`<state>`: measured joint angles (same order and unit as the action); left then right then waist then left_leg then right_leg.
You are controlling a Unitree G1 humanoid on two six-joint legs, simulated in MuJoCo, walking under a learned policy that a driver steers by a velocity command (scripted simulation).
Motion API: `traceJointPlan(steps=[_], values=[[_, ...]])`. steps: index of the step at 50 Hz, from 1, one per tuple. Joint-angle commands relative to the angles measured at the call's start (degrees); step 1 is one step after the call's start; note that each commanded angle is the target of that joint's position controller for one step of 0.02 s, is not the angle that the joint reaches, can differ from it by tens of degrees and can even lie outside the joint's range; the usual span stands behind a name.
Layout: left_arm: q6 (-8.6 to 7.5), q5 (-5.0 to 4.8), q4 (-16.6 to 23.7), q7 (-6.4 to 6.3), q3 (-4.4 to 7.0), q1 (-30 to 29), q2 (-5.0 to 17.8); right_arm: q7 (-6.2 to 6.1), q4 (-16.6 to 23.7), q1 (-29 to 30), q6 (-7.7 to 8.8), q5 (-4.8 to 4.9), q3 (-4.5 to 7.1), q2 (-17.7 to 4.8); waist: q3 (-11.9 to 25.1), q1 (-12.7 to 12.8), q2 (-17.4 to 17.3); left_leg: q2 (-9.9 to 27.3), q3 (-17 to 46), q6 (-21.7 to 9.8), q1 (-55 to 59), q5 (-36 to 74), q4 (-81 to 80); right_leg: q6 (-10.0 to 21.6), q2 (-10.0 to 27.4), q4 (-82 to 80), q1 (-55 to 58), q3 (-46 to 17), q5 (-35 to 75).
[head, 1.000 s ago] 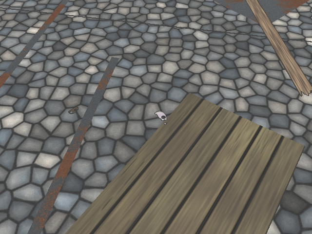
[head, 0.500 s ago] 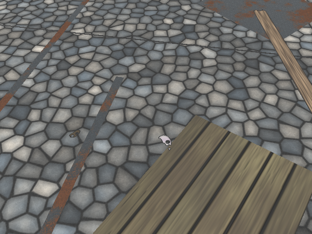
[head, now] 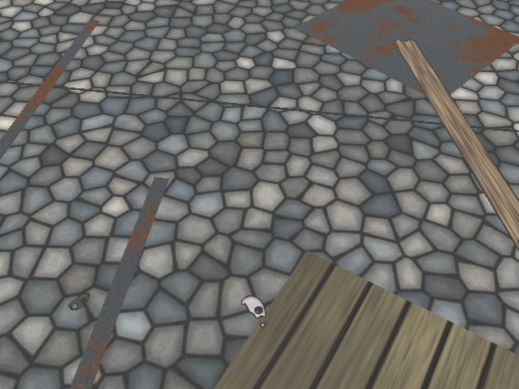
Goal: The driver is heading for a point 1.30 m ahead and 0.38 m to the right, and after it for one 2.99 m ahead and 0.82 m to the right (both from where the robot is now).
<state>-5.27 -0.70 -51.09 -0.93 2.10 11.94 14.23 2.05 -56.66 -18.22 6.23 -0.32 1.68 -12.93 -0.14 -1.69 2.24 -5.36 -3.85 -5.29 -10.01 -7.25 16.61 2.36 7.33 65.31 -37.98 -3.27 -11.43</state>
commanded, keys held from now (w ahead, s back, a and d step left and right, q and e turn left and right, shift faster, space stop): w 0.56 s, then w+e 0.44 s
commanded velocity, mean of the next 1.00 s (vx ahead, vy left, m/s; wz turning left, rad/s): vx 0.50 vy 0.00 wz -0.14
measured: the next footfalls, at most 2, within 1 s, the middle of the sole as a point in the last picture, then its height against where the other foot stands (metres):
right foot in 0.30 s outside the picture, level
left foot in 0.84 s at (238, 344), level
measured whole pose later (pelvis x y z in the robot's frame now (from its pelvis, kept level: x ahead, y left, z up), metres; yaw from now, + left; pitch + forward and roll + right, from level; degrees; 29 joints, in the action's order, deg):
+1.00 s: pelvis +0.54 -0.03 +0.00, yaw -10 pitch +1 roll +1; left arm -3.6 -1.9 -51.4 -0.9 4.2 17.8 15.6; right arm 0.9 -51.0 -9.7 6.6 -0.4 3.2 -13.6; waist -0.9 0.0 2.5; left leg 0.1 -5.3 -1.7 -16.8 -9.3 24.5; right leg 2.6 3.2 67.9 -29.1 -2.8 -19.5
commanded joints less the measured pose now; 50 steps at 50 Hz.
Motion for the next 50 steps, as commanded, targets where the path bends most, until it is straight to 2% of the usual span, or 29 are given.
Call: traceJointPlan(steps=[1, 5, 8, 10, 12, 13, 14, 15, 16, 17, 18, 19, 20, 22, 24, 27, 32, 35, 37, 40, 41, 42, 43, 44, 45, 46, 47, 48, 50], values=[[0.19, 0.73, 2.4, -0.40, 0.79, 2.0, 2.7, -1.13, 3.1, 2.3, 1.04, 0.07, 1.19, -7.6, -3.1, 2.7, -4.3, 16.0, 11.9, -9.8, -6.1, 4.0, -11.8, -1.6, 2.4, -8.0, -1.2, -0.1, 9.2], [-0.49, 0.18, 4.8, 0.33, 0.39, -7.3, 1.7, -2.02, 2.2, -2.4, 0.26, 0.99, 1.46, -9.1, -3.1, -0.7, -4.4, 15.2, 9.2, -7.3, -0.9, 4.9, -10.9, -2.0, -0.2, -24.7, 0.6, 2.1, 17.6], [-0.66, -0.41, 6.5, 1.29, 0.14, -12.3, 1.9, -2.06, 0.9, -5.5, -0.36, 1.47, 1.66, -9.7, -4.1, -2.6, -4.9, 16.9, 9.4, -6.9, 4.2, 3.3, -9.0, -2.1, -1.4, -30.6, 0.9, 2.7, 16.1], [-1.01, -0.57, 7.7, 2.08, 0.17, -14.3, 2.5, -2.16, 0.3, -6.5, -0.95, 1.53, 1.82, -9.7, -4.6, -2.8, -5.2, 18.7, 10.3, -6.5, 8.3, 3.4, -6.8, -1.0, -1.9, -33.4, 0.5, 2.5, 12.5], [-1.52, -0.58, 8.0, 2.66, 0.56, -13.0, 3.7, -2.29, 0.2, -6.0, -1.56, 1.57, 2.17, -10.4, -3.8, -1.3, -6.0, 20.1, 11.1, -5.5, 10.8, 6.3, -3.6, 0.6, -2.8, -35.8, 3.8, 3.0, 7.8], [-1.76, -0.53, 7.4, 2.75, 1.11, -9.9, 4.8, -2.32, 0.4, -4.9, -1.87, 1.53, 2.27, -10.8, -2.2, 0.9, -6.6, 19.8, 10.5, -4.8, 10.9, 12.9, 0.0, 1.6, -4.2, -36.9, 8.8, 4.2, 6.2], [-1.90, -0.43, 5.2, 2.58, 2.34, -2.6, 6.8, -2.30, 0.7, -3.8, -2.19, 1.27, 1.97, -10.1, 2.0, 4.6, -6.1, 17.1, 8.2, -3.5, 9.9, 22.3, 8.6, 3.0, -6.2, -38.2, 18.4, 5.7, 5.7], [-2.02, -0.08, 2.2, 2.14, 3.91, 9.1, 10.9, -2.27, 1.9, -3.3, -2.18, 0.45, 1.01, -7.9, 10.3, 9.0, -3.1, 13.5, 5.0, -1.5, 1.7, 20.6, 24.2, 6.2, -1.2, -36.6, 35.3, 0.3, 7.2], [-1.53, 0.83, 0.7, 2.01, 5.58, 16.9, 17.6, -1.73, 3.0, -9.1, -0.94, 0.23, -1.04, -1.3, 18.7, 8.2, 11.2, 3.8, 0.6, 3.2, -22.7, -1.0, 47.8, 15.2, 13.2, -39.9, 58.8, -24.6, 1.0], [-1.47, 0.71, 0.4, 2.24, 4.32, 17.8, 13.2, -1.44, 2.1, -9.2, 0.67, 1.15, -0.76, -3.3, 22.4, 8.5, 12.7, 2.5, 9.5, 2.7, -31.2, -24.1, 57.3, 17.3, 16.3, -47.9, 61.4, -39.4, -3.8], [-1.60, 0.40, 1.3, 2.24, 3.09, 12.5, 9.6, -1.21, 3.5, -3.9, 1.50, 2.69, 0.72, -8.9, 13.8, 7.4, 8.6, 6.2, 10.7, 1.3, -36.0, -20.8, 60.7, 13.9, 14.4, -48.3, 54.3, -31.5, -4.1], [-1.46, 0.30, 2.8, 2.24, 2.33, 6.7, 7.4, -1.42, 4.6, -0.1, 1.61, 2.79, 0.88, -9.3, 8.9, 5.7, 4.5, 9.5, 8.9, 0.9, -34.9, -15.1, 59.0, 12.0, 12.1, -49.3, 45.8, -22.9, 0.1], [-1.38, 0.47, 3.4, 2.53, 1.71, 2.8, 5.6, -1.78, 4.9, 1.9, 1.24, 1.99, 1.10, -8.5, 5.0, 4.1, 1.2, 11.5, 8.0, 1.3, -32.6, -10.9, 55.2, 11.0, 9.5, -51.6, 38.2, -17.2, 4.1], [-1.57, 1.01, 2.8, 3.02, 1.16, 1.0, 3.7, -2.13, 4.4, 0.3, -0.46, 1.29, 1.36, -6.3, 2.4, 1.1, 2.6, 13.5, 7.8, 1.9, -26.4, -6.5, 50.1, 9.7, 5.9, -55.3, 30.1, -10.4, 8.1], [-1.90, 0.98, 1.3, 2.89, 1.52, 3.1, 4.9, -2.30, 4.4, -0.3, -1.48, 1.11, 1.36, -4.9, 1.2, 0.2, 2.0, 13.6, 7.0, 2.7, -26.4, -4.0, 47.8, 10.5, 5.0, -56.8, 28.3, -6.7, 14.0], [-1.63, 0.98, -0.3, 1.92, 1.92, 6.3, 6.5, -2.45, 6.7, 5.9, -1.70, 0.59, 1.71, -5.1, -0.7, 1.2, 0.7, 13.8, 6.9, 3.9, -32.0, 3.0, 39.4, 10.7, 5.1, -57.8, 30.5, -4.2, 18.8], [-0.79, 0.06, -2.0, 0.82, 1.97, 11.1, 7.3, -1.84, 10.1, 17.2, -0.86, 0.70, 1.41, -3.9, -3.0, 4.2, 0.8, 11.1, 5.3, 4.8, -29.7, 13.1, 21.7, 9.3, 3.2, -58.6, 31.6, -2.8, 14.1], [-0.20, -0.41, -3.2, 0.44, 2.23, 13.7, 7.6, -1.09, 11.6, 22.0, -0.16, 1.16, 1.23, -4.2, -4.5, 5.6, 1.3, 9.6, 5.5, 4.9, -28.8, 12.5, 15.9, 9.3, 4.4, -56.7, 34.8, -4.6, 11.8], [0.28, -0.66, -3.6, 0.02, 2.56, 14.2, 7.8, -0.48, 12.6, 23.5, 0.49, 1.33, 1.28, -4.9, -4.9, 5.1, 1.8, 9.3, 6.4, 4.4, -27.4, 10.6, 13.0, 8.9, 5.7, -54.4, 36.8, -6.2, 11.6], [1.07, -0.60, -3.1, -0.32, 3.25, 12.3, 8.8, -0.30, 11.9, 18.9, 1.35, 1.35, 2.35, -7.6, -2.2, 1.6, 3.5, 7.4, 5.4, 3.1, -17.3, 4.8, 10.5, 7.3, 6.2, -48.5, 37.3, -8.2, 17.2], [1.29, -0.35, -2.5, -0.27, 3.02, 11.2, 8.1, -0.64, 10.0, 12.3, 1.51, 1.26, 3.46, -9.5, 1.7, -1.6, 3.2, 6.2, 4.2, 1.9, -7.9, 3.4, 9.4, 6.0, 3.5, -41.5, 35.9, -6.8, 23.8], [1.30, 0.29, -1.0, -0.09, 2.19, 9.9, 6.0, -1.13, 7.7, 1.8, 1.69, 0.59, 4.67, -12.7, 9.9, -6.0, 1.0, 11.6, 8.8, -0.9, 8.6, 4.0, 12.1, 4.2, -0.1, -27.3, 28.1, -4.5, 20.1], [0.53, 0.64, 0.8, 0.06, 0.76, 14.4, 0.2, -1.63, 7.0, -5.9, 1.23, -0.39, 6.04, -18.4, 19.3, -5.4, -12.0, 25.7, 28.5, -7.2, 31.2, 0.5, 11.0, 0.2, -8.9, -5.5, 7.5, 1.0, -1.1], [-0.49, -1.04, 0.9, 0.29, 0.40, 17.2, 0.0, -1.37, 7.0, -6.0, 0.91, -0.33, 5.20, -15.8, 24.5, -4.2, -21.7, 31.2, 46.9, -11.6, 34.7, -7.8, 2.3, -0.2, -10.3, 6.7, -2.8, -4.1, -22.6], [-0.68, -2.35, 1.1, 0.16, 2.01, 13.7, 6.1, -1.45, 8.0, -1.5, 0.92, 0.18, 3.85, -10.8, 15.5, -3.8, -14.7, 29.2, 39.8, -8.7, 27.0, -12.0, 1.0, 0.3, -6.6, 11.5, -7.1, -5.8, -19.5], [-0.41, -2.20, 2.0, -0.01, 2.38, 9.7, 7.0, -1.52, 8.7, 2.3, 0.79, 0.54, 3.09, -8.1, 9.3, -2.9, -9.9, 27.2, 30.5, -6.2, 18.0, -11.0, 0.0, 0.7, -3.6, 10.8, -7.0, -3.9, -13.9], [0.07, -1.64, 2.4, -0.22, 2.62, 7.9, 6.2, -1.34, 8.6, 6.1, 0.73, 0.39, 2.61, -6.6, 5.0, -1.1, -6.9, 24.6, 24.2, -4.9, 9.5, -7.3, -2.4, 0.6, -1.6, 8.0, -4.1, -3.2, -9.6], [0.83, -1.18, 2.4, -0.29, 3.08, 8.0, 5.3, -1.26, 8.4, 8.2, 0.83, 0.00, 2.26, -5.3, 2.6, 0.7, -8.1, 22.4, 18.9, -4.0, 4.2, -4.7, -4.6, 0.6, 0.1, 5.1, -1.4, -3.4, -6.9], [2.32, -1.18, 2.8, 0.01, 2.93, 9.2, 2.6, -1.29, 7.5, 8.9, 1.05, -0.39, 2.60, -5.6, 0.7, 2.3, -9.0, 21.0, 12.5, -4.3, -1.0, -0.2, -7.7, 0.5, 1.1, 3.4, 2.1, -2.5, -4.1]])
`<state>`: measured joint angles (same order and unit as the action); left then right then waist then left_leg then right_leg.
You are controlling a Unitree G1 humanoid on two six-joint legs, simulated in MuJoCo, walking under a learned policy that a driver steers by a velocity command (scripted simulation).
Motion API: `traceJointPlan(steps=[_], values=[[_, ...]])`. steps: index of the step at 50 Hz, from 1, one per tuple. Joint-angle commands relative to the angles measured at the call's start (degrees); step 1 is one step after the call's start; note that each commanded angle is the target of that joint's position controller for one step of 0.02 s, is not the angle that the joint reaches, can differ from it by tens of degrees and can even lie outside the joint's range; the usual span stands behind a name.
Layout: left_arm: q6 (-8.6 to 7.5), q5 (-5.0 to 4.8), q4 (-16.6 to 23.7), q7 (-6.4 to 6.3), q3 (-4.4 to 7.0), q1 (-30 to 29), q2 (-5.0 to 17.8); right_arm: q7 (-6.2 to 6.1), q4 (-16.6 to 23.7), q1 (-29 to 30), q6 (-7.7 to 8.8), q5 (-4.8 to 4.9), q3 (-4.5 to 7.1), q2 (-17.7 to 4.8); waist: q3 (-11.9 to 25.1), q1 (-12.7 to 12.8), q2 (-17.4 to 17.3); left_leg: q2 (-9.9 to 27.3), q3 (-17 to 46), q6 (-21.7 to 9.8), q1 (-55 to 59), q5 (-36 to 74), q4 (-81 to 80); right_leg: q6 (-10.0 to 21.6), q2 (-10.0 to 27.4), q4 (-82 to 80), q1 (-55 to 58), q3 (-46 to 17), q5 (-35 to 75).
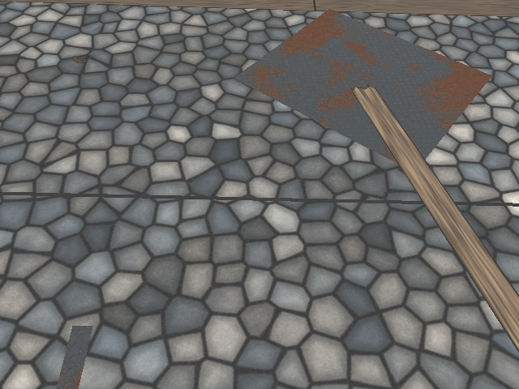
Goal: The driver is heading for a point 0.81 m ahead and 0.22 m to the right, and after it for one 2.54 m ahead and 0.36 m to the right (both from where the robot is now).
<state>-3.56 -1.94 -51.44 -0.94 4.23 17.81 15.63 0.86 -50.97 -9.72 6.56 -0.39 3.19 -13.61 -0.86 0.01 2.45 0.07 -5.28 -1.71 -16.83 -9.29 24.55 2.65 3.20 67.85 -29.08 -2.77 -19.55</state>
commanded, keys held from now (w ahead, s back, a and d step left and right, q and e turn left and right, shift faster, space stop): w+e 0.64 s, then w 0.36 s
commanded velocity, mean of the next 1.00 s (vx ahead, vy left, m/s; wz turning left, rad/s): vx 0.50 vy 0.00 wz -0.47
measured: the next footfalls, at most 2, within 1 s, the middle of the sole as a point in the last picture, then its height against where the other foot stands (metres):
right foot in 0.38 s outside the picture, level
left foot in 0.90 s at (299, 319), level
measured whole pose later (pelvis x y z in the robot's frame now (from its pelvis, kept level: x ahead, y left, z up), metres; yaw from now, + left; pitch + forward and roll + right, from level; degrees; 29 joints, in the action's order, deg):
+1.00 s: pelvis +0.54 -0.13 -0.01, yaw -28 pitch +2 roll +1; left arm -3.3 -1.4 -45.5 -0.5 3.4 20.0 15.5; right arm 2.1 -45.4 -7.7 6.9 0.2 3.4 -15.3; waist -0.5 0.9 1.6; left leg -2.4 -2.0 -3.0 -22.3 -9.3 29.6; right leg 2.7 -2.9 64.8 -18.6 -6.4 -25.1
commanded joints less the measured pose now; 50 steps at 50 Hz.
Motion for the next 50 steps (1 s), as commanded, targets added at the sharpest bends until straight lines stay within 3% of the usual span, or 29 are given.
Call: traceJointPlan(steps=[1, 4, 8, 11, 14, 16, 17, 18, 19, 20, 21, 22, 23, 24, 25, 26, 28, 31, 35, 39, 42, 43, 44, 45, 46, 47, 48, 49, 50], values=[[1.13, 0.11, 3.8, 0.00, 0.89, 2.7, 0.9, -0.24, 1.3, 0.0, 0.92, -0.37, 1.39, -5.7, 0.7, 0.9, -8.3, 15.5, 11.5, -8.5, 5.4, 4.6, -16.5, 0.0, 5.4, 0.2, -7.7, -2.9, 5.6], [1.65, 0.63, 6.1, 0.10, 1.22, -1.3, 1.4, -0.96, 0.2, -1.5, 0.96, -0.52, 2.05, -7.4, -0.6, 0.7, -5.9, 15.8, 6.2, -9.1, 7.3, 10.4, -17.3, -0.7, 5.4, -5.5, -12.1, -4.0, 12.3], [1.09, 0.77, 8.6, 1.61, 0.74, -8.3, 0.8, -1.74, -0.3, -2.9, 0.24, -0.30, 2.45, -9.1, -2.0, -1.3, -5.2, 14.9, -0.3, -7.8, 10.2, 12.1, -17.6, -0.8, 4.6, -18.6, -11.7, -0.7, 21.6], [1.04, 0.84, 11.4, 2.84, 0.16, -14.6, 0.3, -2.05, -0.9, -5.8, -0.59, 0.34, 2.87, -10.6, -4.0, -3.7, -4.5, 16.3, -2.7, -7.4, 14.6, 11.7, -16.9, -0.3, 4.1, -25.0, -12.4, 2.4, 21.5], [1.24, 0.65, 14.0, 3.83, 0.13, -17.9, 0.9, -1.96, -1.5, -7.5, -1.78, 1.20, 3.36, -11.7, -4.9, -4.2, -5.2, 17.9, -4.4, -6.3, 20.3, 15.4, -13.8, 1.2, 3.1, -28.8, -12.6, 4.7, 15.8], [1.46, 0.70, 14.9, 4.20, 0.80, -16.6, 2.4, -2.01, -1.2, -6.5, -2.47, 1.63, 3.78, -13.1, -2.9, -2.3, -6.8, 18.1, -6.4, -5.1, 22.0, 30.7, -7.9, 3.1, 0.2, -30.1, -7.2, 7.8, 10.1], [1.62, 0.71, 14.6, 4.18, 1.54, -13.4, 3.7, -2.12, -0.9, -5.9, -2.87, 1.87, 4.03, -14.0, -0.4, -0.1, -8.0, 17.7, -7.3, -4.5, 22.2, 40.9, -2.1, 4.4, -2.3, -30.3, -1.8, 9.6, 7.4], [1.63, 0.50, 12.8, 4.06, 2.88, -5.9, 5.8, -2.20, -0.6, -4.7, -3.38, 2.13, 4.05, -14.3, 3.5, 4.4, -7.5, 16.1, -9.0, -3.3, 20.4, 47.1, 8.5, 6.1, -5.3, -33.6, 8.3, 11.3, 8.9], [1.85, 0.45, 10.0, 3.17, 5.13, 4.3, 10.1, -2.31, -0.1, -5.0, -3.38, 1.75, 3.57, -13.2, 8.9, 8.9, -4.8, 13.6, -9.7, -0.9, 11.0, 40.3, 23.2, 8.5, -6.4, -36.2, 25.2, 8.3, 11.8], [2.00, 0.14, 9.2, 2.07, 6.73, 7.6, 17.4, -1.79, 2.8, -8.3, -2.40, -0.81, 1.41, -6.2, 12.7, 5.6, 10.1, 6.2, -8.8, 2.6, -13.7, -3.6, 45.0, 16.0, 8.8, -38.2, 44.5, -18.0, 10.1], [0.88, 0.74, 11.4, 2.46, 5.70, 7.7, 16.9, -0.95, 4.7, -7.3, 0.39, 0.38, 0.44, -5.3, 22.2, 4.7, 10.5, -1.4, 5.7, 3.0, -25.8, -25.8, 56.0, 23.6, 17.2, -49.6, 52.6, -45.2, 1.1], [0.05, 1.33, 10.9, 2.99, 4.24, 7.4, 12.1, -0.39, 6.4, 0.5, 1.93, 2.89, 1.59, -9.5, 17.0, 7.4, 3.7, 1.4, 9.9, 1.4, -31.9, -20.9, 57.5, 19.5, 15.7, -52.0, 50.3, -39.2, 4.2], [-0.44, 1.18, 11.0, 2.99, 3.60, 4.4, 10.1, -0.39, 6.9, 1.9, 2.58, 3.05, 1.38, -9.1, 11.2, 5.4, 2.2, 3.8, 9.4, 0.1, -32.3, -15.5, 53.4, 17.2, 13.5, -51.3, 42.9, -30.6, 8.8], [-0.53, 0.97, 12.1, 2.91, 2.95, -0.4, 8.1, -0.90, 5.8, 1.2, 2.54, 1.67, 1.56, -9.0, 7.8, 2.6, -1.9, 6.2, 9.6, 0.2, -28.0, -11.5, 48.6, 15.1, 10.9, -51.3, 34.0, -23.9, 13.8], [-0.54, 1.32, 13.1, 2.71, 2.28, -3.7, 6.4, -1.12, 5.3, -0.1, 1.85, 0.92, 2.15, -9.7, 5.9, 0.3, -1.2, 7.8, 9.8, 0.6, -23.3, -9.3, 44.4, 14.0, 9.0, -52.3, 27.1, -19.5, 18.4], [-0.57, 1.69, 13.7, 2.48, 1.99, -5.0, 5.8, -0.96, 5.3, -0.9, 0.91, 0.77, 2.37, -9.7, 5.4, -1.0, -0.4, 8.2, 9.9, 1.1, -20.0, -7.9, 42.3, 13.7, 7.7, -53.7, 23.0, -17.9, 19.9], [-0.94, 1.36, 13.6, 1.88, 2.22, -4.3, 7.0, -1.01, 5.9, -0.7, -0.35, -0.02, 2.29, -8.1, 4.6, -1.6, -0.8, 7.4, 8.8, 2.9, -18.5, -5.3, 37.7, 14.2, 6.4, -55.0, 19.0, -15.1, 24.3], [-0.96, 1.11, 12.9, 0.68, 2.64, -1.1, 8.6, -1.31, 8.2, 5.6, -0.82, -0.50, 1.77, -6.6, 2.3, 0.0, -0.3, 5.6, 8.4, 4.8, -20.6, 3.4, 26.4, 13.3, 4.8, -55.7, 17.5, -12.6, 24.4], [-0.78, 0.98, 11.6, 0.16, 2.36, 1.6, 7.9, -0.30, 9.8, 12.0, -0.25, 0.22, 0.80, -5.1, 0.7, 3.0, 2.8, 2.9, 7.5, 4.4, -16.4, 15.8, 10.6, 10.3, 3.0, -55.6, 16.9, -10.0, 17.1], [-0.75, 0.87, 9.2, 0.22, 2.19, 5.0, 7.6, 0.84, 11.6, 15.6, 0.63, 0.71, 0.78, -6.5, -0.9, 4.9, 3.1, 2.5, 7.9, 2.4, -16.7, 15.0, 5.8, 9.9, 6.3, -52.4, 22.5, -13.0, 16.4], [-0.06, 1.06, 8.4, -0.14, 2.41, 5.1, 8.4, 1.33, 11.9, 13.9, 1.30, 0.69, 1.21, -8.1, -1.1, 3.6, 4.5, 1.8, 7.2, 0.0, -15.1, 7.8, 3.5, 8.9, 8.7, -49.0, 27.7, -15.6, 22.2], [0.23, 1.08, 8.5, -0.17, 2.42, 4.3, 8.6, 1.28, 11.2, 11.1, 1.50, 0.66, 1.57, -8.8, -0.1, 1.9, 5.1, 0.8, 5.9, -1.1, -11.2, 6.1, 2.3, 8.2, 8.3, -46.3, 28.3, -15.3, 28.4], [0.44, 1.20, 8.9, -0.13, 2.05, 3.4, 7.8, 1.04, 9.5, 5.2, 1.66, 0.35, 2.42, -10.2, 3.4, -1.0, 4.4, -0.4, 4.7, -2.7, -2.9, 6.9, 0.8, 7.0, 5.5, -39.8, 27.9, -13.3, 36.9], [0.44, 1.72, 9.9, 0.03, 1.17, 2.4, 6.0, 0.81, 8.0, -3.6, 1.79, -0.40, 3.16, -12.6, 11.0, -5.0, 1.8, 5.4, 10.2, -6.1, 11.7, 9.2, 3.3, 5.1, 2.2, -27.1, 21.8, -10.6, 34.5], [-0.21, 1.12, 10.1, 0.11, 0.09, 9.6, 2.5, 0.64, 6.5, -12.3, 1.38, -1.03, 4.53, -17.2, 20.3, -4.5, -11.7, 17.7, 31.8, -14.7, 34.3, 2.0, 2.0, 0.3, -5.9, -5.5, 1.6, -5.1, 15.2], [-0.96, 0.41, 9.8, 0.18, -0.31, 10.8, 3.0, 1.33, 4.7, -14.7, 0.98, 0.50, 3.87, -14.2, 20.9, -4.8, -19.8, 22.3, 48.9, -17.3, 38.4, -10.5, -6.9, -0.6, -8.6, 4.1, -10.3, -7.3, -13.3], [-1.25, -0.36, 10.4, 0.37, 0.70, 5.4, 7.5, 1.27, 5.2, -11.4, 0.72, 1.50, 2.74, -10.5, 11.9, -5.4, -12.8, 21.1, 44.3, -14.6, 32.0, -17.9, -8.2, -0.1, -5.1, 8.5, -15.9, -8.8, -10.4], [-1.38, -0.02, 11.6, 0.45, 0.62, 0.4, 7.9, 1.03, 6.3, -7.2, 0.14, 1.09, 2.10, -8.9, 6.5, -4.5, -7.7, 18.9, 36.5, -12.5, 24.0, -16.1, -9.0, 0.2, -2.0, 7.3, -15.8, -6.0, -5.4], [-1.47, 0.97, 12.3, 0.51, 0.65, -2.4, 7.3, 1.03, 6.6, -4.3, -0.21, 0.51, 1.54, -7.8, 2.2, -3.0, -5.2, 16.5, 31.1, -11.8, 16.3, -10.8, -11.0, 0.2, 0.1, 3.3, -14.3, -4.1, -1.6]])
